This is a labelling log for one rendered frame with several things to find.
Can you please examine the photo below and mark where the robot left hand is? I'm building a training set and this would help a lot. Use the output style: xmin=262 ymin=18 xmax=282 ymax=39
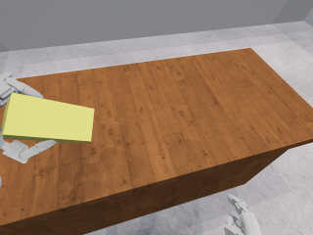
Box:
xmin=0 ymin=71 xmax=57 ymax=164

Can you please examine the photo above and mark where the sponge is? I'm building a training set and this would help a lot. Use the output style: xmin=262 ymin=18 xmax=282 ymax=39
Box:
xmin=0 ymin=92 xmax=95 ymax=143

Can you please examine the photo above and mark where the robot right hand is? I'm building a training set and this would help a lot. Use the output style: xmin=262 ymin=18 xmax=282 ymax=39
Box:
xmin=224 ymin=194 xmax=263 ymax=235

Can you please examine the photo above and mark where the table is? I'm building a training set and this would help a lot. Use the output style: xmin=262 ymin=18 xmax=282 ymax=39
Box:
xmin=0 ymin=48 xmax=313 ymax=235

